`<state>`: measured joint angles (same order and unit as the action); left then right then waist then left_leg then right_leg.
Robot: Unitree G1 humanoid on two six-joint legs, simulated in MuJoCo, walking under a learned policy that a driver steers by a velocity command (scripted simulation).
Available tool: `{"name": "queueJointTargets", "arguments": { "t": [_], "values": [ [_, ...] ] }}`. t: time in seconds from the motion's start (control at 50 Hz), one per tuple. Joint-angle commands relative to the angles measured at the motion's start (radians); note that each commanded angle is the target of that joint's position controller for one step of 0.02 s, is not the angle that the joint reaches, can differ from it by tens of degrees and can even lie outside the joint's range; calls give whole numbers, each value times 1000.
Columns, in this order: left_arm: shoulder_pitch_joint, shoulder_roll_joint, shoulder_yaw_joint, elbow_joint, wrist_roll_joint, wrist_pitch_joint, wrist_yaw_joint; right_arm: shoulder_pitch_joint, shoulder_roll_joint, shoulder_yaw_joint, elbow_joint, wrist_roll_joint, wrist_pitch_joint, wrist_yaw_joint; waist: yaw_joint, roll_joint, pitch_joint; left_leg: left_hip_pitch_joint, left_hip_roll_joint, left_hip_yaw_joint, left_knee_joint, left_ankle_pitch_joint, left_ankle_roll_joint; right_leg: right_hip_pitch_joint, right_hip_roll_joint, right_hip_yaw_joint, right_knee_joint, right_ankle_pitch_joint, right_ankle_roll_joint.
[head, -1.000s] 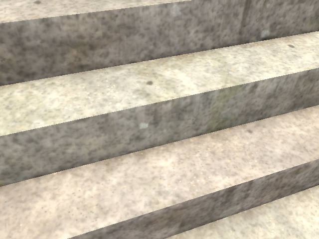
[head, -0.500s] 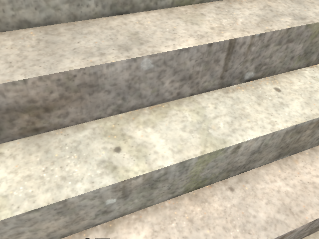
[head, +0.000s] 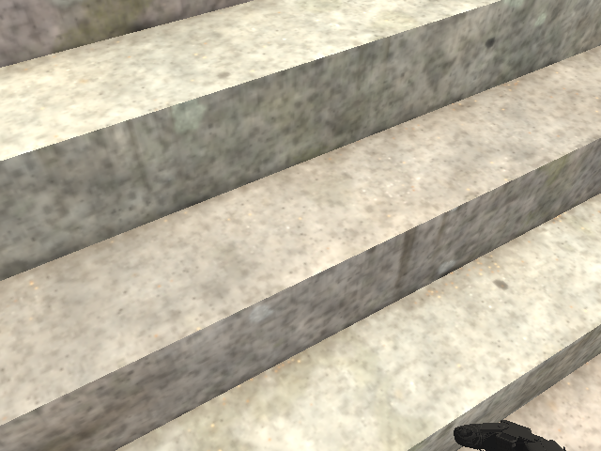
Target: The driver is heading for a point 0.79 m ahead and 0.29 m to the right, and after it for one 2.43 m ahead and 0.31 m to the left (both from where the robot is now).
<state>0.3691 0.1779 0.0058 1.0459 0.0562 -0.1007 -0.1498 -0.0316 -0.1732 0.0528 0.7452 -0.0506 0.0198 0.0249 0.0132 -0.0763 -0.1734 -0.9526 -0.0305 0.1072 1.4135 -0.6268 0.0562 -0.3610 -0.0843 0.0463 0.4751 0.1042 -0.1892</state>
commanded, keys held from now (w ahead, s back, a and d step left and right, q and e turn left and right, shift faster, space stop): w+e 0.98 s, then w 0.02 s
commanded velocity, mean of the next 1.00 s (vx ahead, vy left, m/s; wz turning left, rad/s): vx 0.50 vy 0.00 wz -0.58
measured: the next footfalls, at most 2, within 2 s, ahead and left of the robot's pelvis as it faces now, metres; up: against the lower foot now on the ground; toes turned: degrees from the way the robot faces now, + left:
right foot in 0.64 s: +0.38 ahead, -0.25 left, +0.00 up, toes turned -26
left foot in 1.00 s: +0.62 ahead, -0.21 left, +0.20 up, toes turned -38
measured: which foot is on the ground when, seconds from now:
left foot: down 0.00-0.62, up 0.64-0.98, down 1.00-1.00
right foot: up 0.00-0.62, down 0.64-0.98, up 1.00-1.00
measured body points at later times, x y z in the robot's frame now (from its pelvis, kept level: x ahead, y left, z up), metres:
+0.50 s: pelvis +0.22 -0.03 +0.13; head +0.20 -0.03 +0.58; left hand +0.49 +0.06 +0.04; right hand +0.08 -0.13 -0.03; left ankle +0.05 +0.12 -0.59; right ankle +0.34 -0.20 -0.39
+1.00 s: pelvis +0.47 -0.19 +0.20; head +0.49 -0.20 +0.64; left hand +0.52 +0.05 +0.05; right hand +0.65 -0.43 +0.16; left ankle +0.58 -0.18 -0.38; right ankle +0.37 -0.23 -0.55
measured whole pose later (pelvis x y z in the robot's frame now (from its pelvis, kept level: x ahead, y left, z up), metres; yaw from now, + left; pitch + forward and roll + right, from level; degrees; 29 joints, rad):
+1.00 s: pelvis +0.47 -0.19 +0.20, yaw -34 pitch +4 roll +2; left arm 0.48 0.15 0.03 1.09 -0.03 -0.08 0.03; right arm -0.12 0.02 0.13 0.60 0.02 -0.02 -0.09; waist 0.06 -0.04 -0.02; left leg -0.95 -0.09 0.13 1.44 -0.62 0.08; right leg -0.15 0.01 0.06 0.34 0.02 -0.10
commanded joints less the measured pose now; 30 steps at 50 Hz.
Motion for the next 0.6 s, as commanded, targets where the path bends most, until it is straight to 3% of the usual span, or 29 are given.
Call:
{"name": "queueJointTargets", "arguments": {
  "t": [0.02, 0.04, 0.06, 0.08, 0.1, 0.12, 0.14, 0.16, 0.18, 0.22, 0.24, 0.28, 0.3, 0.32, 0.36, 0.38, 0.42, 0.44, 0.46, 0.48, 0.5, 0.52, 0.54, 0.56, 0.58, 0.6],
  "values": [
    [-70, 44, 36, 0, -44, 19, -5, 488, -228, -80, 45, -42, -35, -28, -284, 339, -92, 646, 308, -1143, -939, -207, 360, -629, 150, 321, 1146, 28, 9],
    [-119, 65, 40, -12, -72, 15, 18, 441, -209, -83, 111, -10, -59, 0, -206, 306, 58, 596, 301, -1050, -910, -276, 300, -814, 185, 361, 1380, 37, -6],
    [-156, 66, 38, -21, -55, 4, 41, 422, -123, -75, 202, 18, -65, 30, -133, 226, 143, 588, 263, -796, -848, -163, 241, -914, 203, 311, 1432, 51, -52],
    [-177, 83, 42, -33, -44, 1, 56, 379, -21, -58, 234, 31, -69, 34, -95, 70, 124, 609, 252, -649, -802, -42, 202, -934, 182, 292, 1392, 42, -69],
    [-158, 38, 24, -37, -31, 3, 70, 336, 61, -39, 267, 28, -74, 26, -48, 35, 108, 578, 234, -547, -782, 85, 158, -902, 149, 290, 1342, 46, -75],
    [-142, 9, 14, -31, -28, 12, 73, 264, 87, -35, 270, 34, -75, 26, -11, 62, 114, 518, 205, -457, -821, 144, 140, -882, 134, 263, 1360, -11, -70],
    [-129, 3, 7, -21, -36, 19, 74, 186, 94, -32, 257, 35, -79, 18, 16, 101, 125, 493, 199, -396, -883, 171, 145, -891, 133, 243, 1397, -100, -59],
    [-134, -2, 1, -29, -43, 27, 72, 177, 102, -31, 262, 27, -84, 13, 23, 104, 119, 488, 212, -364, -946, 208, 157, -908, 138, 222, 1464, -127, -58],
    [-146, 1, -7, -24, -45, 30, 68, 180, 101, -26, 282, 9, -88, 12, 26, 98, 123, 493, 225, -339, -980, 224, 167, -952, 134, 216, 1515, -119, -65],
    [-310, 45, -11, -113, -39, 30, 80, 233, 71, -25, 311, -25, -108, 20, 14, 42, 110, 542, 226, -205, -1051, 269, 146, -955, 89, 137, 1357, -107, -83],
    [-377, 72, -7, -152, -33, 34, 80, 264, 46, -27, 300, -28, -118, 22, -11, 53, 80, 560, 227, -133, -1104, 343, 133, -890, 55, 74, 1213, -45, -58],
    [-396, 74, -1, -152, -27, 64, 72, 332, 13, -27, 320, -52, -135, 27, -28, 95, 106, 597, 266, -79, -1162, 491, 131, -848, 13, 40, 1203, -38, -19],
    [-361, 70, 1, -134, -31, 83, 66, 411, 11, -24, 350, -53, -141, 27, -51, 136, 117, 690, 282, -63, -1154, 541, 146, -916, 18, 31, 1299, -66, -16],
    [-361, 66, 6, -123, -24, 91, 69, 501, 20, -16, 379, -70, -145, 27, -73, 137, 155, 824, 291, -62, -1148, 596, 154, -1027, 30, 46, 1371, -110, -25],
    [-458, 38, -1, -160, -21, 91, 84, 619, 55, -2, 425, -95, -146, 25, -131, 93, 185, 1068, 335, -72, -1145, 699, 179, -1211, 40, 102, 1342, -198, -58],
    [-499, 6, -6, -195, -28, 90, 94, 614, 68, -1, 435, -91, -148, 28, -118, 109, 180, 1117, 345, -54, -1157, 734, 174, -1243, 25, 94, 1322, -253, -72],
    [-551, -14, -10, -225, -26, 91, 92, 590, 67, 1, 439, -88, -153, 33, -85, 98, 166, 1124, 327, 18, -1193, 768, 153, -1188, -19, 27, 1213, -228, -85],
    [-618, -21, -15, -252, -13, 101, 82, 595, 54, -3, 448, -79, -156, 36, -68, 111, 167, 1102, 329, 44, -1228, 897, 151, -1114, -48, -48, 1152, -243, -83],
    [-669, -35, -24, -282, 1, 117, 68, 659, 37, -7, 474, -67, -156, 28, -80, 140, 161, 1182, 348, 38, -1227, 1004, 162, -1142, -61, -87, 1172, -266, -74],
    [-685, -61, -38, -302, 3, 133, 53, 636, 9, -15, 480, -59, -153, 23, -47, 149, 174, 1195, 344, 74, -1230, 1102, 162, -1117, -69, -130, 1141, -299, -80],
    [-675, -57, -45, -310, 0, 144, 45, 563, -14, -22, 449, -61, -151, 24, -9, 122, 180, 1110, 322, 133, -1232, 1270, 158, -964, -67, -167, 1025, -282, -85],
    [-626, -44, -50, -307, -7, 165, 34, 414, -58, -33, 385, -67, -152, 28, 61, 119, 155, 897, 312, 191, -1253, 1522, 153, -632, -56, -202, 848, -172, -86],
    [-596, -16, -39, -291, -25, 180, 26, 407, -93, -40, 366, -75, -159, 39, 72, 192, 118, 784, 316, 188, -1237, 1766, 157, -372, -19, -204, 787, -27, -37],
    [-626, 41, -21, -310, -17, 193, 30, 454, -145, -58, 367, -39, -164, 44, 71, 214, 122, 874, 322, 159, -1179, 1872, 170, -357, 42, -267, 640, -239, 20],
    [-463, 91, 7, -237, -50, 182, 39, 437, -181, -73, 346, -79, -167, 55, 91, 190, 130, 885, 312, 169, -1057, 1982, 122, -208, 48, -220, 536, 12, 24],
    [-219, 134, 41, -171, -52, 158, 60, 359, -226, -99, 313, -58, -155, 70, 177, 197, 143, 901, 271, 153, -878, 1890, 93, -35, 93, -201, 183, 74, 52]
  ]
}}
Velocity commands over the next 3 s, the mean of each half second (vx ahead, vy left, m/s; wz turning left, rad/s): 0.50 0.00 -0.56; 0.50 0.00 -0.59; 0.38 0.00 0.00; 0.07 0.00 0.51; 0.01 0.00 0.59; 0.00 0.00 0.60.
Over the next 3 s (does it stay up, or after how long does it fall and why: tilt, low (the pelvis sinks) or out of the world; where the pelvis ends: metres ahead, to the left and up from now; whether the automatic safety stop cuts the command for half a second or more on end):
stays up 0.67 -0.74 0.15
